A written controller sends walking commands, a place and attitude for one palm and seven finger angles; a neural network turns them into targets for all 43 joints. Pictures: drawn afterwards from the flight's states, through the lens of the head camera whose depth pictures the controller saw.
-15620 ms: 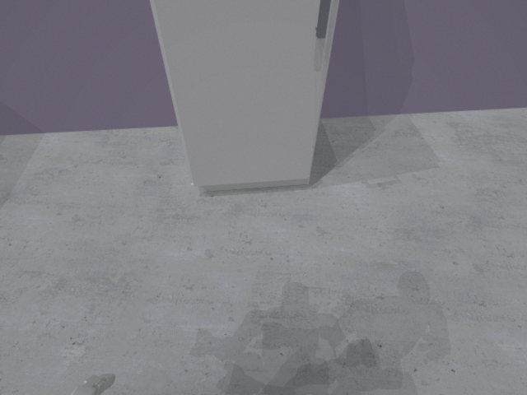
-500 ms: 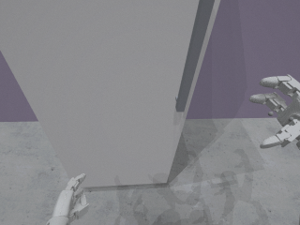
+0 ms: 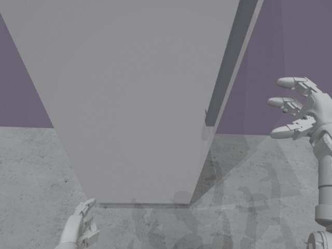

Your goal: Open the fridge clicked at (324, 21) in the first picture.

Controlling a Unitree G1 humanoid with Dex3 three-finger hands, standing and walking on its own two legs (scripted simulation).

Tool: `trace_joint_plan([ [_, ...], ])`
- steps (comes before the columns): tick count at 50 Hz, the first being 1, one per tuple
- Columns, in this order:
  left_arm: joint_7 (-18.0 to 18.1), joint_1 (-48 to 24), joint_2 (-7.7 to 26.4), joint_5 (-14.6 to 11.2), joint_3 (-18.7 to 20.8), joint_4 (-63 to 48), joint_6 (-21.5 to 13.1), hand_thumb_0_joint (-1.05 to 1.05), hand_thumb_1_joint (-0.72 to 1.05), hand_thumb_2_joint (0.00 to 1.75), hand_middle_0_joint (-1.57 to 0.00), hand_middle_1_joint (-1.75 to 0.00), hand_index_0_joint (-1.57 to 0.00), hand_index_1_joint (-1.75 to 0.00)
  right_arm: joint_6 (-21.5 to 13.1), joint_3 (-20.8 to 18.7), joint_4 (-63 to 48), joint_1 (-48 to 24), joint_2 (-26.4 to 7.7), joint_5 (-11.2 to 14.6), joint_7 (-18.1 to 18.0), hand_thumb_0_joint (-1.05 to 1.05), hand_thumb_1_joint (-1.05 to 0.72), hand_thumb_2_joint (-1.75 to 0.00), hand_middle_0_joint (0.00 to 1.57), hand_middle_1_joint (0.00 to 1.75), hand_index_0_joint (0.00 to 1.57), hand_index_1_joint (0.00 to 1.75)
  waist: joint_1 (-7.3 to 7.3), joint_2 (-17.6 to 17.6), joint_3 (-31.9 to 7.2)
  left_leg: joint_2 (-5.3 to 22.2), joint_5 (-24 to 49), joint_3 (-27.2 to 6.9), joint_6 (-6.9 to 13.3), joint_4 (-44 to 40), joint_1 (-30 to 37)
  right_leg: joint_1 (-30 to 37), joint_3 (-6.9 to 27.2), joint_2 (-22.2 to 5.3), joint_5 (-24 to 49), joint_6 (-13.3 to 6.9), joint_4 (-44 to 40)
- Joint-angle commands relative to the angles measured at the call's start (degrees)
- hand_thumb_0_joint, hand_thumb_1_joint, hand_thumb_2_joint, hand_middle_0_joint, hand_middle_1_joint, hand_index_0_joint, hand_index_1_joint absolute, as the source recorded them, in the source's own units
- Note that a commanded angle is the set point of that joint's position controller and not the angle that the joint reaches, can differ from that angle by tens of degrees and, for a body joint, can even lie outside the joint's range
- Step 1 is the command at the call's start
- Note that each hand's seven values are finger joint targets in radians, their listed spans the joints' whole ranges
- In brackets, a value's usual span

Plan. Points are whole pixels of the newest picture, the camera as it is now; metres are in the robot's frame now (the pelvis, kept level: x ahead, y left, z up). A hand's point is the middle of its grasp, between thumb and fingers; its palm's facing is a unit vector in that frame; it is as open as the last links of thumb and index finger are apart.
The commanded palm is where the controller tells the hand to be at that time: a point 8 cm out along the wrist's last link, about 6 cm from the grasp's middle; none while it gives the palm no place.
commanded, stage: move the hooked fingers beside the handle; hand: right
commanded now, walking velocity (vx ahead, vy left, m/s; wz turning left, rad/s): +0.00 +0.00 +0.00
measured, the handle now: (224, 64) +0.51 -0.10 +0.24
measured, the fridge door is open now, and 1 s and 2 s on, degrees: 0 0 0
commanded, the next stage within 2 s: feel for the door with the fingertips in 1.76 s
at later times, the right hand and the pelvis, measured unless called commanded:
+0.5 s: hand (263, 96) +0.41 -0.18 +0.21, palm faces -0.03 +1.00 -0.01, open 14.0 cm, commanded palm +0.40 -0.24 +0.21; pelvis +0.00 +0.00 +0.00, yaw +1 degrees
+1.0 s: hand (253, 87) +0.46 -0.18 +0.20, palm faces -0.02 +1.00 -0.01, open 14.0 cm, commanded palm +0.43 -0.23 +0.21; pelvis +0.01 -0.01 +0.00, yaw +3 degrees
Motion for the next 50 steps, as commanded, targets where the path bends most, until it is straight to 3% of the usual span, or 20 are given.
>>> trace_joint_plan([
  [1, 0.52, -6.63, 7.18, 0.3, 3.3, -9.17, -2.71, 0.0, 0.9, 0.9, -0.2, -0.3, -0.2, -0.3, -5.48, -5.04, -12.14, -24.82, -15.44, 1.18, 0.74, 0.0, 0.5, -0.3, 0.3, 1.2, 0.3, 1.2, -0.33, 3.7, -15.67, 0.0, 17.8, -2.64, 0.46, -3.21, 0.09, 9.49, 4.29, 0.16, 13.08, -1.58, -1.56],
  [7, 0.6, -6.0, 6.72, 0.51, 3.37, -8.3, -3.09, 0.0, 0.9, 0.9, -0.2, -0.3, -0.2, -0.3, -9.24, -3.7, -12.75, -29.69, -13.51, 1.12, -0.16, 0.0, 0.5, -0.3, 0.3, 1.2, 0.3, 1.2, 0.14, -1.57, -16.61, -0.04, 20.13, -2.84, 0.73, -2.87, -0.4, 11.8, 3.79, 0.29, 15.73, -1.5, -1.15],
  [11, 0.59, -4.8, 7.41, 0.14, 3.7, -7.15, -1.98, 0.0, 0.9, 0.9, -0.2, -0.3, -0.2, -0.3, -6.27, -1.21, -4.73, -27.51, -11.2, 0.33, -0.89, 0.0, 0.5, -0.3, 0.3, 1.2, 0.3, 1.2, 0.64, 1.01, -10.88, -0.04, 18.33, -2.69, 0.55, -3.64, -2.57, 8.41, 3.59, 0.07, 13.19, -1.44, -1.83],
  [13, 0.68, -4.39, 7.6, 0.05, 3.88, -6.99, -1.59, 0.0, 0.9, 0.9, -0.2, -0.3, -0.2, -0.3, -5.16, 0.8, -2.6, -29.12, -9.42, 0.16, -1.34, 0.0, 0.5, -0.3, 0.3, 1.2, 0.3, 1.2, 1.21, 1.83, -10.18, -0.06, 16.3, -2.47, 0.51, -3.75, -3.92, 7.89, 4.0, -0.02, 11.48, -1.4, -2.08],
  [14, 0.59, -4.18, 7.84, 0.12, 4.1, -6.9, -1.37, 0.0, 0.9, 0.9, -0.2, -0.3, -0.2, -0.3, -5.33, 0.17, -2.98, -29.59, -10.48, 0.08, -1.58, 0.0, 0.5, -0.3, 0.3, 1.2, 0.3, 1.2, 0.9, 4.36, -11.4, -0.03, 17.15, -2.61, 0.45, -3.87, -2.74, 7.9, 3.85, -0.16, 12.28, -1.62, -1.77],
  [16, 0.56, -4.45, 7.71, 0.32, 4.15, -7.6, -1.14, 0.0, 0.9, 0.9, -0.2, -0.3, -0.2, -0.3, -6.18, -2.64, -4.91, -31.11, -13.47, -0.13, -2.23, 0.0, 0.5, -0.3, 0.3, 1.2, 0.3, 1.2, 0.14, 2.96, -15.51, 0.11, 19.63, -2.96, 0.61, -2.98, -0.4, 8.94, 3.83, 0.16, 14.64, -1.66, -1.45],
  [17, 0.54, -4.68, 7.38, 0.41, 3.96, -7.76, -1.17, 0.0, 0.9, 0.9, -0.2, -0.3, -0.2, -0.3, -7.23, -0.7, -6.56, -34.2, -11.48, -0.05, -2.37, 0.0, 0.5, -0.3, 0.3, 1.2, 0.3, 1.2, 0.74, 2.58, -16.32, 0.13, 20.14, -2.98, 0.6, -2.82, -0.34, 9.79, 3.77, 0.32, 15.1, -1.72, -1.35],
  [20, 0.48, -3.96, 7.25, 0.85, 3.98, -7.22, -1.19, 0.0, 0.9, 0.9, -0.2, -0.3, -0.2, -0.3, -10.24, -3.68, -7.82, -36.9, -14.64, -0.12, -3.29, 0.0, 0.5, -0.3, 0.3, 1.2, 0.3, 1.2, 0.55, 2.66, -19.29, 0.0, 22.57, -3.44, 0.53, -2.57, 1.97, 10.58, 3.47, 0.2, 17.06, -1.92, -1.01],
  [23, 0.62, -3.12, 7.12, 0.76, 3.95, -6.09, -1.09, 0.0, 0.9, 0.9, -0.2, -0.3, -0.2, -0.3, -11.19, -1.12, -3.37, -39.05, -11.86, -0.57, -3.54, 0.0, 0.5, -0.3, 0.3, 1.2, 0.3, 1.2, 1.71, 0.97, -16.48, -0.14, 20.57, -3.38, 0.51, -3.07, -0.53, 10.3, 3.18, 0.1, 15.04, -1.81, -1.27],
  [25, 0.7, -2.06, 7.7, 0.59, 4.08, -5.25, -0.54, 0.0, 0.9, 0.9, -0.2, -0.3, -0.2, -0.3, -10.21, -1.5, 3.44, -37.39, -12.72, -1.06, -3.51, 0.0, 0.5, -0.3, 0.3, 1.2, 0.3, 1.2, 1.8, 3.72, -13.45, -0.22, 19.51, -3.51, 0.29, -3.65, -1.28, 7.79, 2.83, -0.01, 13.31, -2.01, -1.57],
  [28, 0.76, -0.84, 7.85, 0.39, 4.28, -4.73, -0.04, 0.0, 0.9, 0.9, -0.2, -0.3, -0.2, -0.3, -9.18, 1.92, 8.18, -40.19, -10.02, -1.82, -3.42, 0.0, 0.5, -0.3, 0.3, 1.2, 0.3, 1.2, 2.88, 1.18, -11.49, -0.04, 16.69, -3.5, 0.39, -4.03, -4.02, 6.68, 3.06, 0.06, 10.73, -1.76, -1.69],
  [29, 0.63, -0.42, 7.9, 0.25, 4.5, -4.72, 0.07, 0.0, 0.9, 0.9, -0.2, -0.3, -0.2, -0.3, -9.3, 2.75, 9.21, -40.65, -9.15, -1.86, -3.35, 0.0, 0.5, -0.3, 0.3, 1.2, 0.3, 1.2, 2.93, 2.33, -12.07, -0.15, 16.52, -3.46, 0.45, -4.05, -3.96, 6.86, 2.98, -0.08, 10.98, -1.93, -1.37],
  [31, 0.66, 0.18, 7.92, 0.4, 4.57, -4.67, 0.04, 0.0, 0.9, 0.9, -0.2, -0.3, -0.2, -0.3, -10.49, 3.84, 8.4, -45.37, -8.59, -2.01, -3.45, 0.0, 0.5, -0.3, 0.3, 1.2, 0.3, 1.2, 3.58, 0.43, -13.78, -0.36, 16.08, -3.3, 0.66, -3.77, -4.56, 8.18, 3.55, -0.12, 11.43, -1.78, -1.44],
  [34, 0.81, 1.56, 8.01, 0.77, 4.79, -3.93, -0.34, 0.0, 0.9, 0.9, -0.2, -0.3, -0.2, -0.3, -13.62, 3.37, 8.5, -50.03, -8.87, -1.3, -4.02, 0.0, 0.5, -0.3, 0.3, 1.2, 0.3, 1.2, 4.18, 2.57, -16.92, -0.69, 16.94, -3.28, 0.68, -3.46, -3.84, 9.6, 3.87, -0.35, 13.02, -1.99, -0.86],
  [36, 0.8, 2.7, 8.06, 1.18, 4.83, -3.25, -0.84, 0.0, 0.9, 0.9, -0.2, -0.3, -0.2, -0.3, -15.43, 1.64, 9.64, -52.72, -10.05, -1.28, -4.61, 0.0, 0.5, -0.3, 0.3, 1.2, 0.3, 1.2, 4.1, 3.51, -19.37, -0.9, 17.78, -3.48, 0.53, -3.09, -2.84, 10.31, 4.03, -0.29, 13.75, -2.06, -0.94],
  [38, 0.78, 3.55, 8.23, 1.3, 4.86, -2.44, -0.86, 0.0, 0.9, 0.9, -0.2, -0.3, -0.2, -0.3, -16.48, -0.86, 13.63, -51.49, -12.49, -1.75, -5.44, 0.0, 0.5, -0.3, 0.3, 1.2, 0.3, 1.2, 3.47, 4.47, -18.55, -0.85, 17.17, -3.64, 0.39, -3.07, -2.5, 8.67, 3.73, -0.31, 12.75, -2.0, -1.2],
  [39, 0.58, 4.38, 8.51, 1.5, 4.95, -2.34, -0.67, 0.0, 0.9, 0.9, -0.2, -0.3, -0.2, -0.3, -17.07, -3.06, 14.64, -49.93, -15.28, -2.1, -5.83, 0.0, 0.5, -0.3, 0.3, 1.2, 0.3, 1.2, 2.62, 4.84, -19.24, -0.78, 18.32, -3.76, 0.36, -3.12, -0.8, 7.78, 3.39, -0.3, 13.8, -2.16, -1.22],
  [42, 0.07, 4.79, 8.55, 1.54, 4.95, -3.19, -0.12, 0.0, 0.9, 0.9, -0.2, -0.3, -0.2, -0.3, -17.21, -4.72, 17.15, -45.17, -17.73, -4.51, -6.26, 0.0, 0.5, -0.3, 0.3, 1.2, 0.3, 1.2, 1.0, 0.94, -18.88, -0.37, 21.29, -3.98, 0.69, -2.01, 1.08, 5.83, 2.72, -0.14, 15.72, -1.76, -1.71],
  [45, -0.51, 4.73, 8.66, 1.31, 5.22, -4.38, 0.44, 0.0, 0.9, 0.9, -0.2, -0.3, -0.2, -0.3, -16.91, -1.24, 17.22, -42.54, -13.46, -4.81, -5.46, 0.0, 0.5, -0.3, 0.3, 1.2, 0.3, 1.2, 1.32, 1.33, -16.98, -0.6, 22.48, -3.52, 0.76, -2.01, 0.29, 5.51, 2.38, -0.5, 17.06, -1.71, -1.7],
  [50, -0.51, 4.39, 8.92, 1.25, 5.96, -5.92, 0.59, 0.0, 0.9, 0.9, -0.2, -0.3, -0.2, -0.3, -17.37, -2.82, 8.16, -41.75, -13.85, -2.11, -2.64, 0.0, 0.5, -0.3, 0.3, 1.2, 0.3, 1.2, 1.23, 2.53, -21.03, -1.12, 26.14, -3.63, 0.76, -1.82, 1.99, 9.27, 2.38, -0.8, 21.1, -2.1, -1.09],
])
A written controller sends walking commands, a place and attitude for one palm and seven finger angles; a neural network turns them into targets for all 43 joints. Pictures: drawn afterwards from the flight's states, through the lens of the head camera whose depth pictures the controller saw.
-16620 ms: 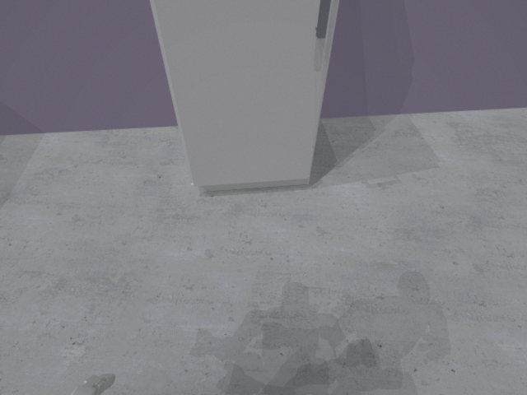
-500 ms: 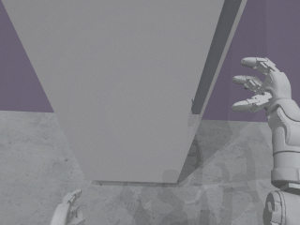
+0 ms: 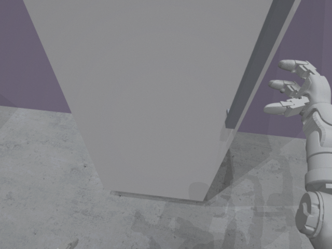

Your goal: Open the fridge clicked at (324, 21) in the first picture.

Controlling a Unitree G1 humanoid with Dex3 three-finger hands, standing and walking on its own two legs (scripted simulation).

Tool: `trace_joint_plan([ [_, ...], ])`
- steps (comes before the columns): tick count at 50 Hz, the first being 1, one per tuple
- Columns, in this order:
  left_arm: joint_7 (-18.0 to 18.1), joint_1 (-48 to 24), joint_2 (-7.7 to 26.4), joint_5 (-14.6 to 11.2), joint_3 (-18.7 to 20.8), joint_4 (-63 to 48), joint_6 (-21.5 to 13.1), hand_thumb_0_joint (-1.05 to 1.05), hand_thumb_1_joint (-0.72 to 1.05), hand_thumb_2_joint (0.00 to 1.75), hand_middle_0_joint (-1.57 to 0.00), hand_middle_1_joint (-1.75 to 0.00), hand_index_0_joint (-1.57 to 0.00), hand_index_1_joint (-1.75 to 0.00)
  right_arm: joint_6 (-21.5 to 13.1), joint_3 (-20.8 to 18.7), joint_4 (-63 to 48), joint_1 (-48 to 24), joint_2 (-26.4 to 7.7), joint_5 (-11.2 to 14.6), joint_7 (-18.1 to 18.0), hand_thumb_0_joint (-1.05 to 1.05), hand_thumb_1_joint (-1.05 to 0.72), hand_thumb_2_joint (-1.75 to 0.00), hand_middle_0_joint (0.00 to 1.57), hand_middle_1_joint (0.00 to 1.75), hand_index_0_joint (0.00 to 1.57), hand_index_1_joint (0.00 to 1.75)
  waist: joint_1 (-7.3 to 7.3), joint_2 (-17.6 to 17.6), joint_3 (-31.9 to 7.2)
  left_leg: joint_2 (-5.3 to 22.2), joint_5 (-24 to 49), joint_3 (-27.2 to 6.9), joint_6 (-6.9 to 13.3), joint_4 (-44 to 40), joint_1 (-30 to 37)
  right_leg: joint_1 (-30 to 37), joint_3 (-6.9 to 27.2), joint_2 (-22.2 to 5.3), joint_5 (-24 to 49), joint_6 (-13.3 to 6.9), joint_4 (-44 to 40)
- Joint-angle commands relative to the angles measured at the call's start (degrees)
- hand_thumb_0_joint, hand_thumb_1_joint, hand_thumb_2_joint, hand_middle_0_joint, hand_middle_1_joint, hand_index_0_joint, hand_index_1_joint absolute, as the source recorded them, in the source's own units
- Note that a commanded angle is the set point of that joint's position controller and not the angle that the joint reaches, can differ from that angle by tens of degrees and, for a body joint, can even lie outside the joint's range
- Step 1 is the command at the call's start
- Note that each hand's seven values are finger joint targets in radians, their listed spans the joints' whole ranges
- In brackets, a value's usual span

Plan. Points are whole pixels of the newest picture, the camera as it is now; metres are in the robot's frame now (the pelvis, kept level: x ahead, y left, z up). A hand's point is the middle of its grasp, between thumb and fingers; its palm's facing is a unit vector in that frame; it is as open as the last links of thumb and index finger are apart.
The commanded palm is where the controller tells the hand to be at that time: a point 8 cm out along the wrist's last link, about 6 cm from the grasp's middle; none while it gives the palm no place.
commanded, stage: move the hooked fingers beside the handle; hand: right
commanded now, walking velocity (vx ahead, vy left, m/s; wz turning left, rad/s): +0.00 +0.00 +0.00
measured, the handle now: (252, 63) +0.49 -0.12 +0.23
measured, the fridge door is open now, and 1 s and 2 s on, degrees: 0 0 0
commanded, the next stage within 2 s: feel for the door with the fingertips in 0.76 s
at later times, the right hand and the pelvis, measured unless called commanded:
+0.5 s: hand (276, 89) +0.43 -0.18 +0.21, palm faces +0.00 +1.00 +0.02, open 14.0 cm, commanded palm +0.41 -0.23 +0.21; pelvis -0.01 +0.00 +0.00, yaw -2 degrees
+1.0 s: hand (274, 92) +0.43 -0.18 +0.20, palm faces -0.01 +1.00 +0.00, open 14.0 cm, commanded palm +0.41 -0.22 +0.21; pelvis +0.00 +0.00 +0.00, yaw -1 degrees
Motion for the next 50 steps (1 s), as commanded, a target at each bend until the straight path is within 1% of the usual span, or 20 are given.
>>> trace_joint_plan([
  [1, 0.38, -4.69, 7.69, 0.11, 3.18, -9.03, -2.99, 0.0, 0.9, 0.9, -0.2, -0.3, -0.2, -0.3, -4.43, -2.76, -20.7, -24.99, -13.72, 2.71, 2.29, 0.0, 0.5, -0.3, 0.3, 1.2, 0.3, 1.2, -2.71, 1.42, -21.25, -0.35, 25.56, -1.04, 0.89, -1.18, 5.48, 12.72, 4.83, 0.06, 21.7, -1.83, -0.54],
  [4, 0.65, -5.09, 7.27, -0.14, 3.13, -8.38, -3.17, 0.0, 0.9, 0.9, -0.2, -0.3, -0.2, -0.3, -3.72, 0.07, -22.98, -26.51, -10.51, 3.36, 2.39, 0.0, 0.5, -0.3, 0.3, 1.2, 0.3, 1.2, -1.52, 0.69, -17.68, -0.56, 23.14, -0.6, 0.83, -2.05, 2.56, 13.25, 4.55, -0.11, 20.27, -1.99, -0.4],
  [5, 0.58, -5.05, 7.49, -0.09, 3.07, -8.2, -3.3, 0.0, 0.9, 0.9, -0.2, -0.3, -0.2, -0.3, -3.31, -2.14, -23.85, -26.3, -12.93, 3.08, 2.0, 0.0, 0.5, -0.3, 0.3, 1.2, 0.3, 1.2, -2.11, 0.3, -17.97, -0.75, 22.82, -0.78, 0.86, -2.09, 2.45, 13.41, 4.94, 0.01, 20.01, -1.91, -0.5],
  [8, 0.54, -5.71, 6.99, -0.21, 2.72, -7.77, -3.34, 0.0, 0.9, 0.9, -0.2, -0.3, -0.2, -0.3, -1.15, 1.6, -22.29, -25.85, -8.43, 2.41, 1.03, 0.0, 0.5, -0.3, 0.3, 1.2, 0.3, 1.2, -1.44, -3.02, -14.94, -0.71, 18.72, -0.21, 1.15, -2.37, -0.77, 13.04, 5.65, 0.15, 17.42, -1.34, -0.95],
  [9, 0.66, -5.66, 7.16, -0.38, 2.75, -7.45, -3.03, 0.0, 0.9, 0.9, -0.2, -0.3, -0.2, -0.3, -0.53, 2.5, -21.21, -25.87, -7.96, 2.44, 0.74, 0.0, 0.5, -0.3, 0.3, 1.2, 0.3, 1.2, -1.02, -0.36, -13.78, -0.65, 18.18, -0.1, 1.11, -2.78, -0.61, 12.31, 5.4, 0.03, 16.77, -1.51, -0.82],
  [12, 0.84, -5.86, 7.16, -0.31, 2.54, -7.15, -2.82, 0.0, 0.9, 0.9, -0.2, -0.3, -0.2, -0.3, 0.98, 1.99, -18.03, -27.0, -8.18, 2.29, -0.31, 0.0, 0.5, -0.3, 0.3, 1.2, 0.3, 1.2, -0.95, 0.36, -13.09, -0.71, 15.43, -0.16, 1.08, -2.97, -2.14, 11.34, 6.09, 0.26, 13.64, -1.38, -1.24],
  [14, 0.9, -5.93, 7.17, -0.16, 2.56, -7.35, -2.68, 0.0, 0.9, 0.9, -0.2, -0.3, -0.2, -0.3, 0.32, 1.82, -19.1, -28.32, -8.74, 2.34, -0.85, 0.0, 0.5, -0.3, 0.3, 1.2, 0.3, 1.2, -1.05, 1.99, -15.35, -0.58, 16.09, -0.18, 1.08, -2.81, -0.68, 11.96, 6.05, 0.25, 14.5, -1.49, -0.95],
  [17, 0.94, -6.44, 6.66, 0.06, 2.18, -7.51, -2.96, 0.0, 0.9, 0.9, -0.2, -0.3, -0.2, -0.3, -1.21, 3.36, -20.32, -33.42, -7.0, 1.99, -1.65, 0.0, 0.5, -0.3, 0.3, 1.2, 0.3, 1.2, -0.44, 0.66, -18.1, -0.56, 17.19, -0.3, 1.0, -2.14, -1.12, 14.28, 6.5, 0.3, 15.96, -1.32, -0.65],
  [19, 0.98, -5.93, 6.89, 0.14, 2.14, -6.87, -2.6, 0.0, 0.9, 0.9, -0.2, -0.3, -0.2, -0.3, -1.94, 1.61, -17.09, -32.0, -9.45, 1.77, -2.0, 0.0, 0.5, -0.3, 0.3, 1.2, 0.3, 1.2, -0.87, 2.97, -17.56, -0.59, 17.06, -0.35, 0.98, -2.32, -0.37, 13.13, 6.47, 0.03, 15.94, -1.39, -0.53],
  [23, 0.84, -5.82, 6.6, 0.19, 1.77, -6.6, -2.4, 0.0, 0.9, 0.9, -0.2, -0.3, -0.2, -0.3, -2.07, 3.29, -12.83, -34.53, -7.46, 0.75, -2.51, 0.0, 0.5, -0.3, 0.3, 1.2, 0.3, 1.2, -0.49, -0.16, -15.78, -0.32, 16.57, -0.54, 1.04, -2.03, -1.7, 11.93, 6.33, 0.41, 14.58, -1.09, -0.87],
  [24, 0.78, -5.23, 6.82, 0.27, 2.0, -6.52, -2.2, 0.0, 0.9, 0.9, -0.2, -0.3, -0.2, -0.3, -2.18, 0.89, -10.82, -32.29, -10.05, 0.57, -2.75, 0.0, 0.5, -0.3, 0.3, 1.2, 0.3, 1.2, -1.13, 2.28, -15.64, -0.34, 17.15, -0.59, 1.02, -2.26, -0.52, 10.77, 6.21, 0.35, 14.99, -1.36, -0.63],
  [25, 0.76, -5.39, 6.93, 0.24, 1.81, -6.8, -1.95, 0.0, 0.9, 0.9, -0.2, -0.3, -0.2, -0.3, -2.12, 0.4, -9.94, -31.32, -10.8, 0.31, -2.69, 0.0, 0.5, -0.3, 0.3, 1.2, 0.3, 1.2, -1.54, 1.37, -15.66, -0.23, 17.67, -0.89, 1.03, -2.13, 0.09, 10.07, 5.88, 0.5, 14.84, -1.38, -0.85],
  [31, 0.69, -5.18, 7.0, 0.2, 2.31, -8.21, -1.61, 0.0, 0.9, 0.9, -0.2, -0.3, -0.2, -0.3, -3.9, -0.05, -13.31, -29.84, -11.16, 0.93, -1.04, 0.0, 0.5, -0.3, 0.3, 1.2, 0.3, 1.2, -2.02, 2.35, -19.48, -0.28, 22.14, -1.03, 0.97, -1.38, 3.6, 10.84, 5.29, 0.43, 18.03, -1.56, -0.53],
  [34, 0.99, -4.82, 7.22, 0.08, 2.47, -8.04, -1.5, 0.0, 0.9, 0.9, -0.2, -0.3, -0.2, -0.3, -4.48, -0.24, -14.07, -30.35, -11.71, 1.61, -0.34, 0.0, 0.5, -0.3, 0.3, 1.2, 0.3, 1.2, -1.67, 4.24, -18.17, -0.43, 20.91, -0.97, 0.78, -2.11, 3.57, 10.27, 5.13, 0.21, 16.69, -1.88, -0.82],
  [37, 1.09, -4.77, 7.18, 0.09, 2.48, -7.82, -1.94, 0.0, 0.9, 0.9, -0.2, -0.3, -0.2, -0.3, -4.54, -1.05, -17.18, -31.32, -12.6, 1.52, -0.21, 0.0, 0.5, -0.3, 0.3, 1.2, 0.3, 1.2, -1.79, 0.88, -18.82, -0.55, 21.75, -1.17, 0.89, -2.12, 3.39, 11.68, 5.17, 0.46, 17.78, -1.85, -0.86],
  [40, 0.88, -4.94, 6.98, 0.01, 2.57, -7.73, -2.14, 0.0, 0.9, 0.9, -0.2, -0.3, -0.2, -0.3, -4.07, 0.27, -19.86, -30.92, -11.03, 1.38, -0.31, 0.0, 0.5, -0.3, 0.3, 1.2, 0.3, 1.2, -1.73, -2.73, -19.08, -0.66, 21.46, -0.91, 1.11, -2.25, 2.37, 13.43, 5.35, 0.36, 19.02, -1.61, -0.7],
  [43, 0.74, -4.7, 7.24, -0.08, 2.54, -7.23, -2.04, 0.0, 0.9, 0.9, -0.2, -0.3, -0.2, -0.3, -1.88, 0.75, -15.65, -27.15, -9.73, 1.86, -0.16, 0.0, 0.5, -0.3, 0.3, 1.2, 0.3, 1.2, -1.67, -0.47, -15.45, -0.84, 18.82, -0.64, 1.02, -2.89, 0.99, 10.82, 5.36, 0.53, 15.49, -1.54, -1.29],
  [44, 0.82, -4.42, 7.51, 0.0, 2.77, -7.22, -1.84, 0.0, 0.9, 0.9, -0.2, -0.3, -0.2, -0.3, -1.45, 0.26, -15.09, -26.23, -10.15, 2.14, -0.16, 0.0, 0.5, -0.3, 0.3, 1.2, 0.3, 1.2, -1.83, 2.68, -15.46, -0.71, 19.29, -0.44, 0.98, -2.99, 2.36, 9.94, 5.16, 0.49, 15.71, -1.76, -1.28],
  [47, 0.58, -5.69, 6.98, -0.23, 2.72, -7.96, -2.12, 0.0, 0.9, 0.9, -0.2, -0.3, -0.2, -0.3, -0.36, 3.47, -18.26, -27.77, -5.9, 2.36, -0.2, 0.0, 0.5, -0.3, 0.3, 1.2, 0.3, 1.2, -1.48, -0.19, -16.3, -0.72, 19.58, -0.6, 0.94, -2.65, 0.86, 11.66, 5.08, 0.66, 16.05, -1.69, -1.04],
  [50, 0.51, -5.6, 6.97, -0.1, 2.76, -7.51, -2.18, 0.0, 0.9, 0.9, -0.2, -0.3, -0.2, -0.3, -0.67, 4.45, -20.1, -31.24, -4.74, 2.36, -1.56, 0.0, 0.5, -0.3, 0.3, 1.2, 0.3, 1.2, -0.72, 1.44, -16.57, -0.99, 18.47, -0.5, 0.88, -2.78, -0.32, 12.68, 5.66, 0.48, 15.93, -1.7, -0.82],
])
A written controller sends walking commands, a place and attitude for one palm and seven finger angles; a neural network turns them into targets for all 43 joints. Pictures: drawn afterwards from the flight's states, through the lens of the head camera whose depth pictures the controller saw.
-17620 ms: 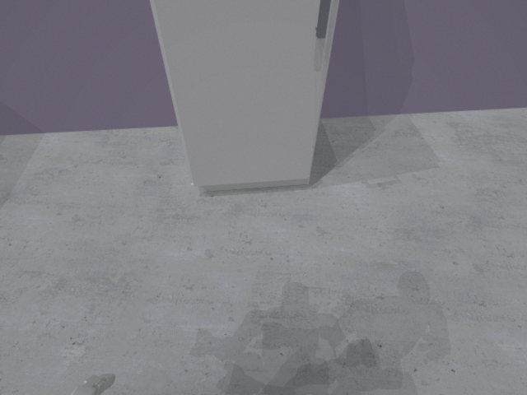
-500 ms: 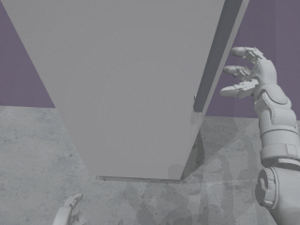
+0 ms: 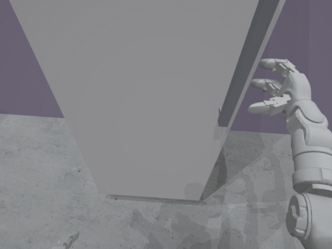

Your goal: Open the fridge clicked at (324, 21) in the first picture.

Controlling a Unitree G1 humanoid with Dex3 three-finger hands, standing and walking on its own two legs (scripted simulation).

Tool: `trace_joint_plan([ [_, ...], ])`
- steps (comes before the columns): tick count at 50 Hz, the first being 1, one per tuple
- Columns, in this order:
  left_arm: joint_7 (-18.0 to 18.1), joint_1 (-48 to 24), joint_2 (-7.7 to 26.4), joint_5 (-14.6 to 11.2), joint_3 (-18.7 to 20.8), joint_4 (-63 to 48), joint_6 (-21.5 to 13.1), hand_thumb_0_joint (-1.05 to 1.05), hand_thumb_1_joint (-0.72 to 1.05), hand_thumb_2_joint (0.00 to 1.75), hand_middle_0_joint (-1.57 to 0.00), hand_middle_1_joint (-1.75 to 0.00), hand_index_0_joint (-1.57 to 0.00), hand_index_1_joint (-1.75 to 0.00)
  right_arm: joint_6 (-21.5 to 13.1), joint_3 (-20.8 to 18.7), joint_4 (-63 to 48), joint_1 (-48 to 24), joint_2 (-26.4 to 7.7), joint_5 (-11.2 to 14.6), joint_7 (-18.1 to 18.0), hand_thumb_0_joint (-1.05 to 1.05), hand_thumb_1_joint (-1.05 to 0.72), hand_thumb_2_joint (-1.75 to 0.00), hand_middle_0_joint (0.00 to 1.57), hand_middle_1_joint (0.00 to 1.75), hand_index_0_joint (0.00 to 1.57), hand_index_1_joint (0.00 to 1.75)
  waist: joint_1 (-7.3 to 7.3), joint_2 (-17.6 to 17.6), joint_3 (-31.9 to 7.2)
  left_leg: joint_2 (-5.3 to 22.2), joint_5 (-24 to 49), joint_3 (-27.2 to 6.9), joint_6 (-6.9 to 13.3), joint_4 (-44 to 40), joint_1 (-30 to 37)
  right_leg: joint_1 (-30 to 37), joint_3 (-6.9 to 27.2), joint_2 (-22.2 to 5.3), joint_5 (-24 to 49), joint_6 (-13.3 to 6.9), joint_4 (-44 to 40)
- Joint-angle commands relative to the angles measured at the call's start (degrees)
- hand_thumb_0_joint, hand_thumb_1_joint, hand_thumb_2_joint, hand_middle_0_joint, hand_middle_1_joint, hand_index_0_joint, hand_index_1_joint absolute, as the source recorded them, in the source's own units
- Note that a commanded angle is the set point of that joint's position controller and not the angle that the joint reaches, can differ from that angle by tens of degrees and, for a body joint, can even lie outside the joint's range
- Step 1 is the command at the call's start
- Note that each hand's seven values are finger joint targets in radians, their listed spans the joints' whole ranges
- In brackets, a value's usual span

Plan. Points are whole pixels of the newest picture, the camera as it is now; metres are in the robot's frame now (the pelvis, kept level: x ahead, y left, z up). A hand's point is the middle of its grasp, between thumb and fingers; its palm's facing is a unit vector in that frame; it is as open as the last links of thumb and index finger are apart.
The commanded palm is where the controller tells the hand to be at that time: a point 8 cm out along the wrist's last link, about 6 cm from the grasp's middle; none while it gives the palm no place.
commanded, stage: feel for the door with the fingertips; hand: right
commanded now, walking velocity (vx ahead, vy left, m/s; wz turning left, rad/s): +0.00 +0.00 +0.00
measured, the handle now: (241, 61) +0.49 -0.12 +0.23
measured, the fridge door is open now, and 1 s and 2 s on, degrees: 0 0 0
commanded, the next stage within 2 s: slide the fingers in behind the handle in 0.70 s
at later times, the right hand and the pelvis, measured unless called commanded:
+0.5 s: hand (256, 86) +0.44 -0.15 +0.21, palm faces -0.01 +1.00 +0.01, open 14.0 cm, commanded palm +0.42 -0.20 +0.21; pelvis +0.00 +0.01 +0.00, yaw +0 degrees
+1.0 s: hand (251, 83) +0.45 -0.14 +0.21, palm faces -0.03 +1.00 +0.01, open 13.7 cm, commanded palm +0.43 -0.19 +0.21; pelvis -0.01 +0.00 +0.00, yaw +1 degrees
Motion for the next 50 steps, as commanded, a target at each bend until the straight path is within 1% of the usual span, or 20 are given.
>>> trace_joint_plan([
  [1, 0.21, -3.66, 6.68, 0.38, 2.48, -7.39, -3.14, 0.0, 0.9, 0.9, -0.2, -0.3, -0.2, -0.3, -3.68, 0.42, -15.4, -31.3, -7.96, 0.75, -1.19, 0.0, 0.5, -0.3, 0.3, 1.2, 0.3, 1.2, 0.65, 1.31, -16.85, -0.95, 17.94, -1.58, 0.65, -2.13, -1.44, 12.81, 4.49, 0.45, 15.61, -1.81, -1.0],
  [3, 0.09, -3.93, 6.36, 0.54, 2.31, -7.18, -3.38, 0.0, 0.9, 0.9, -0.2, -0.3, -0.2, -0.3, -4.21, 0.83, -16.46, -33.59, -6.77, 0.85, -2.43, 0.0, 0.5, -0.3, 0.3, 1.2, 0.3, 1.2, 0.92, 1.32, -17.57, -0.94, 17.22, -1.52, 0.63, -2.12, -1.86, 13.58, 4.76, 0.49, 15.22, -1.68, -0.97],
  [4, 0.09, -3.83, 6.47, 0.71, 2.35, -6.91, -3.19, 0.0, 0.9, 0.9, -0.2, -0.3, -0.2, -0.3, -4.54, -0.56, -16.14, -32.11, -8.57, 0.66, -3.16, 0.0, 0.5, -0.3, 0.3, 1.2, 0.3, 1.2, 0.25, 2.97, -17.58, -0.93, 17.18, -1.56, 0.63, -2.29, -0.79, 12.96, 4.69, 0.23, 15.55, -1.81, -0.96],
  [8, -0.36, -4.87, 5.66, 0.88, 1.85, -7.31, -2.84, 0.0, 0.9, 0.9, -0.2, -0.3, -0.2, -0.3, -4.08, -1.37, -14.76, -30.27, -7.82, -0.32, -5.28, 0.0, 0.5, -0.3, 0.3, 1.2, 0.3, 1.2, -0.82, 2.94, -18.05, -0.62, 20.03, -1.97, 0.5, -1.45, 1.33, 11.47, 3.94, 0.83, 16.44, -1.79, -1.06],
  [9, -0.4, -4.58, 5.91, 1.06, 1.95, -7.2, -2.42, 0.0, 0.9, 0.9, -0.2, -0.3, -0.2, -0.3, -4.05, -2.42, -14.0, -29.37, -9.37, -0.77, -5.75, 0.0, 0.5, -0.3, 0.3, 1.2, 0.3, 1.2, -1.01, 4.22, -17.83, -0.59, 20.42, -1.85, 0.42, -1.65, 2.16, 10.73, 3.72, 0.76, 16.73, -1.92, -1.08],
  [11, -0.59, -5.45, 5.48, 0.98, 1.79, -7.97, -1.94, 0.0, 0.9, 0.9, -0.2, -0.3, -0.2, -0.3, -3.6, -2.68, -14.94, -28.34, -9.49, -1.55, -6.2, 0.0, 0.5, -0.3, 0.3, 1.2, 0.3, 1.2, -1.71, 2.76, -18.69, -0.39, 21.89, -2.21, 0.46, -1.25, 3.56, 10.44, 3.29, 0.95, 17.37, -1.8, -1.29],
  [15, -0.3, -5.49, 5.63, 0.93, 1.68, -8.24, -1.07, 0.0, 0.9, 0.9, -0.2, -0.3, -0.2, -0.3, -3.24, -3.36, -13.63, -28.85, -10.89, -1.73, -6.17, 0.0, 0.5, -0.3, 0.3, 1.2, 0.3, 1.2, -1.25, 5.1, -16.75, -0.28, 22.89, -2.53, 0.17, -1.92, 4.48, 8.78, 2.88, 0.9, 16.56, -2.14, -1.52],
  [18, -0.02, -5.83, 5.36, 0.7, 1.72, -8.41, -1.11, 0.0, 0.9, 0.9, -0.2, -0.3, -0.2, -0.3, -3.43, 0.16, -14.58, -31.83, -7.25, -1.29, -4.86, 0.0, 0.5, -0.3, 0.3, 1.2, 0.3, 1.2, 0.02, 3.03, -16.7, -0.37, 22.62, -2.52, 0.25, -2.06, 3.01, 10.35, 2.85, 1.02, 16.09, -2.13, -1.37],
  [19, 0.1, -5.44, 5.6, 0.72, 1.94, -8.23, -1.14, 0.0, 0.9, 0.9, -0.2, -0.3, -0.2, -0.3, -3.63, 0.48, -13.72, -31.12, -6.9, -1.08, -4.47, 0.0, 0.5, -0.3, 0.3, 1.2, 0.3, 1.2, 0.26, 5.58, -16.44, -0.48, 22.02, -2.34, 0.17, -2.29, 2.76, 10.46, 3.1, 0.73, 15.99, -2.32, -1.18],
  [20, 0.25, -5.55, 5.66, 0.66, 1.84, -8.09, -1.26, 0.0, 0.9, 0.9, -0.2, -0.3, -0.2, -0.3, -3.67, 0.76, -13.67, -32.59, -6.76, -0.79, -4.13, 0.0, 0.5, -0.3, 0.3, 1.2, 0.3, 1.2, 0.47, 3.5, -15.97, -0.45, 21.37, -2.5, 0.22, -2.42, 1.73, 10.79, 3.1, 0.83, 15.32, -2.29, -1.24],
  [24, 0.75, -4.14, 6.22, 0.68, 1.92, -6.56, -1.29, 0.0, 0.9, 0.9, -0.2, -0.3, -0.2, -0.3, -3.51, 0.4, -8.27, -34.69, -7.97, -0.41, -3.38, 0.0, 0.5, -0.3, 0.3, 1.2, 0.3, 1.2, 1.36, 4.27, -14.18, -0.43, 17.67, -2.64, 0.04, -3.48, -0.06, 9.58, 3.34, 1.08, 11.94, -2.36, -1.29],
  [25, 0.8, -3.99, 6.13, 0.74, 1.81, -6.21, -1.51, 0.0, 0.9, 0.9, -0.2, -0.3, -0.2, -0.3, -3.93, 0.77, -8.69, -37.99, -8.14, -0.52, -3.38, 0.0, 0.5, -0.3, 0.3, 1.2, 0.3, 1.2, 1.87, 2.84, -14.19, -0.35, 16.92, -2.71, 0.09, -3.43, -0.61, 9.69, 3.59, 1.18, 11.4, -2.31, -1.39],
  [27, 0.61, -3.49, 5.9, 0.82, 1.86, -6.04, -1.95, 0.0, 0.9, 0.9, -0.2, -0.3, -0.2, -0.3, -4.8, 0.75, -8.81, -38.18, -7.79, -0.77, -3.6, 0.0, 0.5, -0.3, 0.3, 1.2, 0.3, 1.2, 1.3, 0.11, -16.2, -0.41, 17.12, -2.58, 0.49, -2.91, -0.69, 10.91, 3.91, 1.24, 12.6, -2.03, -1.19],
  [29, 0.58, -2.9, 6.02, 0.91, 2.03, -5.65, -2.22, 0.0, 0.9, 0.9, -0.2, -0.3, -0.2, -0.3, -6.01, 2.12, -8.21, -39.25, -6.57, -0.8, -3.76, 0.0, 0.5, -0.3, 0.3, 1.2, 0.3, 1.2, 1.95, 0.81, -17.13, -0.5, 16.62, -2.39, 0.38, -3.0, -0.89, 11.37, 3.94, 1.05, 12.82, -2.02, -0.93],
  [33, 0.39, -1.28, 6.49, 1.16, 2.24, -4.59, -2.89, 0.0, 0.9, 0.9, -0.2, -0.3, -0.2, -0.3, -7.59, 0.07, -4.93, -40.87, -8.47, -0.88, -4.24, 0.0, 0.5, -0.3, 0.3, 1.2, 0.3, 1.2, 1.94, 3.46, -18.08, -0.76, 17.05, -2.33, 0.3, -2.46, -0.53, 10.68, 4.34, 1.0, 12.9, -1.95, -1.2],
  [35, 0.17, -1.13, 6.76, 1.3, 2.34, -5.06, -2.96, 0.0, 0.9, 0.9, -0.2, -0.3, -0.2, -0.3, -8.3, -2.51, -4.41, -38.66, -11.1, -1.12, -4.56, 0.0, 0.5, -0.3, 0.3, 1.2, 0.3, 1.2, 0.67, 3.57, -19.93, -0.68, 18.8, -2.56, 0.38, -1.95, 1.28, 10.35, 4.02, 0.97, 14.43, -2.04, -1.14],
  [38, 0.12, -0.69, 6.58, 1.24, 2.23, -4.46, -3.24, 0.0, 0.9, 0.9, -0.2, -0.3, -0.2, -0.3, -8.62, 0.04, -2.42, -41.93, -8.58, -1.57, -4.4, 0.0, 0.5, -0.3, 0.3, 1.2, 0.3, 1.2, 2.02, 2.73, -16.38, -0.71, 17.2, -2.55, 0.12, -2.48, -1.14, 9.13, 3.67, 0.95, 12.35, -2.02, -1.26],
  [39, 0.15, 0.2, 6.89, 1.45, 2.57, -4.01, -3.2, 0.0, 0.9, 0.9, -0.2, -0.3, -0.2, -0.3, -9.11, -1.39, -1.63, -42.22, -10.6, -1.81, -4.78, 0.0, 0.5, -0.3, 0.3, 1.2, 0.3, 1.2, 2.23, 4.81, -16.19, -0.67, 16.79, -2.28, 0.1, -2.59, -0.73, 8.66, 3.97, 0.71, 12.4, -2.15, -1.08],
  [43, -0.2, 0.52, 6.68, 1.47, 2.44, -4.15, -3.88, 0.0, 0.9, 0.9, -0.2, -0.3, -0.2, -0.3, -9.72, -1.36, -1.71, -41.47, -9.85, -2.3, -4.63, 0.0, 0.5, -0.3, 0.3, 1.2, 0.3, 1.2, 1.29, -0.05, -17.82, -0.89, 16.09, -2.17, 0.66, -1.96, -2.33, 10.63, 4.34, 0.7, 13.19, -1.54, -1.06],
  [50, -0.38, -0.61, 6.87, 1.16, 2.56, -5.36, -4.07, 0.0, 0.9, 0.9, -0.2, -0.3, -0.2, -0.3, -10.21, -1.24, -4.81, -37.47, -8.94, -1.27, -4.08, 0.0, 0.5, -0.3, 0.3, 1.2, 0.3, 1.2, 0.61, 3.82, -17.88, -1.13, 16.36, -2.15, 0.46, -2.04, -0.73, 10.02, 3.95, 0.3, 13.02, -1.81, -1.49],
])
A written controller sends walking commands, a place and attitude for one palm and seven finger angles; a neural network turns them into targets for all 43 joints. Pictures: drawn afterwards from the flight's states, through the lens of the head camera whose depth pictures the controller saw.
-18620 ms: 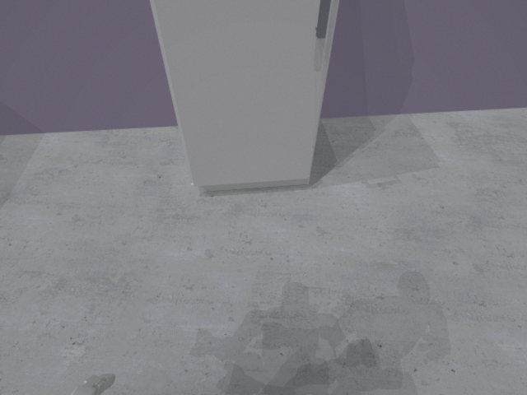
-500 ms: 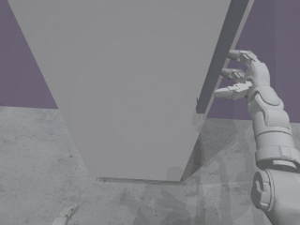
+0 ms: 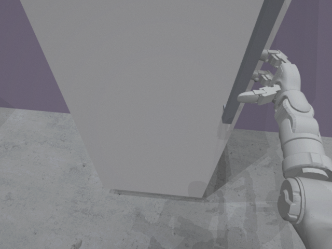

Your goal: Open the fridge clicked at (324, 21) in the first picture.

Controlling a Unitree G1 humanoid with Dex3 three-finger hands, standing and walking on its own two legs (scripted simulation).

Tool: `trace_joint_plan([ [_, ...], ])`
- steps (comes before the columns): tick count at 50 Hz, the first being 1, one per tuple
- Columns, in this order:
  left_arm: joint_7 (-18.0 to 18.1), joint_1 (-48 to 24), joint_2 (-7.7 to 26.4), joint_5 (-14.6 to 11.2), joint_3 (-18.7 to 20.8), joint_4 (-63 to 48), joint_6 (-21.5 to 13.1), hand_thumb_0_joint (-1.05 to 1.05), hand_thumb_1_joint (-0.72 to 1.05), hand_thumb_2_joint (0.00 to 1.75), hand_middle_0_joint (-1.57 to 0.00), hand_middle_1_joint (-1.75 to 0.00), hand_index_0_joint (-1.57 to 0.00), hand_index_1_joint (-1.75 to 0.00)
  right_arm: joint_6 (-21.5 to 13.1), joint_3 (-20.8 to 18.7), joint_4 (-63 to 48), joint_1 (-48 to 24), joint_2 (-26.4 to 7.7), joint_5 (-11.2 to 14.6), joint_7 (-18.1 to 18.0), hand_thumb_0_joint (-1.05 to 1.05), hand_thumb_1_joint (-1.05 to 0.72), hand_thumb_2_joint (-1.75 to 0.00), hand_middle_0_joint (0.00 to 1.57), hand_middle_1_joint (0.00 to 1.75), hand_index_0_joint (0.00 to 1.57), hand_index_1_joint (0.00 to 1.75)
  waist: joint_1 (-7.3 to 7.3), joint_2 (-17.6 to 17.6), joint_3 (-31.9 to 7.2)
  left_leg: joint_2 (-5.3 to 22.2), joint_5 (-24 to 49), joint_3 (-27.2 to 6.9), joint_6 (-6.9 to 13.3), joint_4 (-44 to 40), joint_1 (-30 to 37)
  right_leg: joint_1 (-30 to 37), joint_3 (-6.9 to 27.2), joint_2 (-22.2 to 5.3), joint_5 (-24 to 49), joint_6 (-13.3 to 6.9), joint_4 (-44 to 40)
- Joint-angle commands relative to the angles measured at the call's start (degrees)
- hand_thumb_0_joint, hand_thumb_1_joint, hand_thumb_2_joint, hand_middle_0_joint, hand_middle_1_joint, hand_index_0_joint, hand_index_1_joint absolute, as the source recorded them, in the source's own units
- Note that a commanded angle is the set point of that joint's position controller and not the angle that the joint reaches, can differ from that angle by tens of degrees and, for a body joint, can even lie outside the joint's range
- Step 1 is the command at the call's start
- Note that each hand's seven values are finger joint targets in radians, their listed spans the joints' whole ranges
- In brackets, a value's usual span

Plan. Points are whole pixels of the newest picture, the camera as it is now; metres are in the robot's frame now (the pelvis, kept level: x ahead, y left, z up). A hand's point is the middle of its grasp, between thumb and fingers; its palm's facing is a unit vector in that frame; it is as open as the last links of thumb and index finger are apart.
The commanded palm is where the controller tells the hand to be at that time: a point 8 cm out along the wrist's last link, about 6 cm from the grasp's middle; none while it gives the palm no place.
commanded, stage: slide the fingers in behind the handle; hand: right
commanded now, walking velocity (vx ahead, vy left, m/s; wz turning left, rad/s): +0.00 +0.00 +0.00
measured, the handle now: (247, 58) +0.50 -0.12 +0.24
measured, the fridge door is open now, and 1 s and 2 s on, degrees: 0 0 0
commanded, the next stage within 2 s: grip the handle and tug to test in 1.62 s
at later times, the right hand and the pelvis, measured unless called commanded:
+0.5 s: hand (250, 81) +0.45 -0.13 +0.21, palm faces -0.02 +1.00 +0.02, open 14.0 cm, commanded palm +0.42 -0.18 +0.21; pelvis +0.00 +0.00 +0.00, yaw +0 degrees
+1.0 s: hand (239, 80) +0.44 -0.10 +0.22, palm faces -0.03 +1.00 +0.01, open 14.0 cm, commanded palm +0.42 -0.15 +0.21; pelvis +0.01 +0.01 +0.00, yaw -1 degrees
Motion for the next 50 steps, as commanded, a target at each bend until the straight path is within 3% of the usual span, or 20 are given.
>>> trace_joint_plan([
  [1, 0.48, -2.34, 7.85, -0.13, 2.82, -7.41, -2.88, 0.0, 0.9, 0.9, -0.2, -0.3, -0.2, -0.3, -3.93, -1.14, -15.29, -29.54, -10.88, 0.95, 0.24, 0.0, 0.5, -0.3, 0.3, 1.2, 0.3, 1.2, -0.63, 3.71, -17.47, -1.19, 14.88, -1.56, 0.63, -2.88, 1.23, 11.65, 4.53, 0.33, 11.6, -1.53, -2.15],
  [4, 0.58, -2.25, 7.97, 0.02, 2.85, -7.17, -2.7, 0.0, 0.9, 0.9, -0.2, -0.3, -0.2, -0.3, -3.14, -1.4, -14.99, -29.82, -11.73, 0.4, -0.43, 0.0, 0.5, -0.3, 0.3, 1.2, 0.3, 1.2, -0.44, 3.37, -15.66, -1.05, 12.65, -1.4, 0.62, -3.47, 0.62, 10.78, 4.57, 0.18, 10.18, -1.52, -2.5],
  [7, 0.17, -3.43, 7.3, -0.05, 2.82, -8.31, -3.01, 0.0, 0.9, 0.9, -0.2, -0.3, -0.2, -0.3, -2.72, -1.3, -19.89, -27.43, -10.04, 0.38, -1.11, 0.0, 0.5, -0.3, 0.3, 1.2, 0.3, 1.2, -1.66, 0.67, -19.09, -1.16, 15.65, -1.43, 0.92, -2.56, 1.44, 13.61, 4.52, 0.28, 13.68, -1.23, -2.07],
  [10, 0.13, -3.75, 7.4, -0.1, 2.78, -8.23, -2.62, 0.0, 0.9, 0.9, -0.2, -0.3, -0.2, -0.3, -1.78, -1.43, -20.17, -26.19, -10.14, 0.83, -1.2, 0.0, 0.5, -0.3, 0.3, 1.2, 0.3, 1.2, -1.47, 3.23, -17.65, -1.23, 16.31, -1.36, 0.72, -2.89, 2.38, 12.27, 4.29, 0.11, 13.64, -1.35, -2.26],
  [14, 0.25, -4.72, 7.12, -0.17, 2.83, -8.57, -2.25, 0.0, 0.9, 0.9, -0.2, -0.3, -0.2, -0.3, -0.28, 1.0, -22.39, -27.26, -7.58, 0.72, -1.56, 0.0, 0.5, -0.3, 0.3, 1.2, 0.3, 1.2, -0.93, 3.37, -16.82, -1.13, 14.84, -1.28, 0.62, -3.44, 1.61, 12.74, 4.26, 0.17, 12.43, -1.48, -2.25],
  [16, 0.31, -5.05, 6.92, -0.24, 2.6, -8.46, -2.1, 0.0, 0.9, 0.9, -0.2, -0.3, -0.2, -0.3, 0.35, 1.23, -22.82, -28.65, -7.38, 0.52, -2.04, 0.0, 0.5, -0.3, 0.3, 1.2, 0.3, 1.2, -0.84, 1.04, -16.68, -1.15, 14.62, -1.43, 0.75, -3.42, 0.67, 13.39, 4.52, 0.33, 12.35, -1.28, -2.29],
  [19, 0.47, -4.94, 7.02, -0.01, 2.57, -8.0, -1.79, 0.0, 0.9, 0.9, -0.2, -0.3, -0.2, -0.3, 1.04, 1.14, -21.05, -28.53, -7.26, 0.69, -2.64, 0.0, 0.5, -0.3, 0.3, 1.2, 0.3, 1.2, -0.38, 3.4, -15.86, -1.17, 13.64, -1.36, 0.63, -3.96, 0.63, 12.8, 4.67, 0.31, 11.52, -1.45, -2.2],
  [23, 0.43, -5.4, 6.68, 0.02, 2.4, -8.24, -1.6, 0.0, 0.9, 0.9, -0.2, -0.3, -0.2, -0.3, 1.06, 1.23, -22.06, -28.77, -6.62, 0.88, -2.7, 0.0, 0.5, -0.3, 0.3, 1.2, 0.3, 1.2, -0.97, 2.18, -18.4, -1.0, 17.12, -1.45, 0.81, -2.92, 2.35, 13.5, 4.47, 0.65, 14.13, -1.25, -1.99],
  [24, 0.37, -5.16, 6.71, 0.16, 2.51, -8.31, -1.51, 0.0, 0.9, 0.9, -0.2, -0.3, -0.2, -0.3, 0.65, 1.46, -22.45, -28.48, -6.3, 0.77, -2.9, 0.0, 0.5, -0.3, 0.3, 1.2, 0.3, 1.2, -0.91, 3.45, -19.41, -1.03, 17.9, -1.23, 0.77, -2.79, 3.07, 13.95, 4.54, 0.63, 15.31, -1.36, -1.71],
  [25, 0.18, -5.66, 6.43, 0.12, 2.5, -8.58, -1.65, 0.0, 0.9, 0.9, -0.2, -0.3, -0.2, -0.3, 0.37, 2.0, -23.98, -28.77, -5.49, 0.72, -2.92, 0.0, 0.5, -0.3, 0.3, 1.2, 0.3, 1.2, -1.14, 0.89, -20.09, -0.98, 18.42, -1.4, 0.86, -2.58, 2.6, 14.94, 4.44, 0.63, 15.98, -1.24, -1.59],
  [28, -0.11, -5.65, 6.25, 0.11, 2.48, -8.31, -1.37, 0.0, 0.9, 0.9, -0.2, -0.3, -0.2, -0.3, 0.84, 3.23, -23.41, -26.9, -3.41, 0.78, -3.05, 0.0, 0.5, -0.3, 0.3, 1.2, 0.3, 1.2, -1.07, 1.85, -18.71, -1.16, 19.2, -1.1, 0.9, -2.52, 2.14, 14.86, 4.56, 0.53, 16.91, -1.03, -1.54],
  [29, -0.2, -5.77, 6.31, 0.19, 2.57, -8.61, -1.26, 0.0, 0.9, 0.9, -0.2, -0.3, -0.2, -0.3, 1.09, 3.15, -22.83, -24.78, -2.99, 1.01, -3.12, 0.0, 0.5, -0.3, 0.3, 1.2, 0.3, 1.2, -1.41, 4.24, -18.27, -1.22, 19.54, -0.93, 0.82, -2.67, 2.97, 14.16, 4.46, 0.54, 17.24, -1.26, -1.47],
  [34, -0.1, -6.8, 6.37, 0.21, 2.54, -9.18, -0.13, 0.0, 0.9, 0.9, -0.2, -0.3, -0.2, -0.3, 2.77, -0.15, -24.28, -23.34, -6.34, 0.89, -4.21, 0.0, 0.5, -0.3, 0.3, 1.2, 0.3, 1.2, -2.45, 6.32, -17.58, -0.95, 20.68, -1.35, 0.55, -2.95, 5.61, 11.77, 3.66, 0.89, 16.37, -1.67, -1.98],
  [37, -0.19, -7.0, 5.78, 0.32, 2.32, -9.19, -0.12, 0.0, 0.9, 0.9, -0.2, -0.3, -0.2, -0.3, 2.7, 2.33, -26.71, -26.24, -3.86, 0.15, -4.99, 0.0, 0.5, -0.3, 0.3, 1.2, 0.3, 1.2, -1.82, 3.42, -17.08, -0.94, 20.06, -1.34, 0.61, -2.92, 4.33, 12.71, 3.76, 0.84, 16.07, -1.5, -2.21],
  [39, -0.26, -7.46, 5.82, 0.41, 2.5, -9.67, -0.15, 0.0, 0.9, 0.9, -0.2, -0.3, -0.2, -0.3, 2.07, 1.74, -28.81, -25.11, -4.49, 0.16, -5.34, 0.0, 0.5, -0.3, 0.3, 1.2, 0.3, 1.2, -2.39, 3.41, -19.1, -0.98, 20.62, -1.5, 0.71, -2.9, 5.72, 13.53, 3.64, 0.88, 17.09, -1.62, -1.88],
  [41, -0.09, -7.39, 5.62, 0.39, 2.4, -9.2, -0.18, 0.0, 0.9, 0.9, -0.2, -0.3, -0.2, -0.3, 1.92, 2.6, -29.14, -27.14, -3.58, 0.33, -5.24, 0.0, 0.5, -0.3, 0.3, 1.2, 0.3, 1.2, -1.64, 3.13, -19.16, -1.01, 21.04, -1.56, 0.65, -2.96, 5.39, 14.13, 3.73, 0.96, 16.78, -1.62, -1.99],
  [44, -0.22, -7.45, 5.63, 0.44, 2.58, -9.21, -0.19, 0.0, 0.9, 0.9, -0.2, -0.3, -0.2, -0.3, 2.33, 3.7, -29.25, -24.9, -1.78, 0.49, -4.96, 0.0, 0.5, -0.3, 0.3, 1.2, 0.3, 1.2, -1.85, 3.77, -19.62, -1.04, 22.07, -1.31, 0.71, -2.85, 6.12, 14.4, 3.65, 1.02, 17.92, -1.58, -1.78],
  [45, -0.3, -7.98, 5.51, 0.27, 2.47, -9.27, -0.25, 0.0, 0.9, 0.9, -0.2, -0.3, -0.2, -0.3, 2.65, 4.11, -29.57, -24.7, -1.26, 0.58, -4.86, 0.0, 0.5, -0.3, 0.3, 1.2, 0.3, 1.2, -1.96, 2.02, -19.39, -0.98, 22.01, -1.43, 0.74, -2.83, 5.49, 14.71, 3.6, 1.04, 17.73, -1.49, -1.85],
  [49, -0.21, -8.08, 5.79, 0.33, 2.44, -8.78, 0.41, 0.0, 0.9, 0.9, -0.2, -0.3, -0.2, -0.3, 4.79, 2.62, -25.81, -21.24, -2.14, 0.98, -5.24, 0.0, 0.5, -0.3, 0.3, 1.2, 0.3, 1.2, -2.36, 6.0, -16.04, -1.06, 19.72, -1.27, 0.46, -3.9, 5.37, 12.11, 3.49, 1.14, 14.85, -1.62, -2.46],
  [50, -0.19, -8.33, 5.73, 0.26, 2.28, -8.81, 0.49, 0.0, 0.9, 0.9, -0.2, -0.3, -0.2, -0.3, 5.09, 3.65, -26.22, -22.83, -1.04, 1.07, -5.3, 0.0, 0.5, -0.3, 0.3, 1.2, 0.3, 1.2, -1.79, 5.8, -15.39, -0.88, 19.52, -1.43, 0.31, -4.02, 5.03, 11.73, 3.4, 1.27, 14.13, -1.69, -2.75],
])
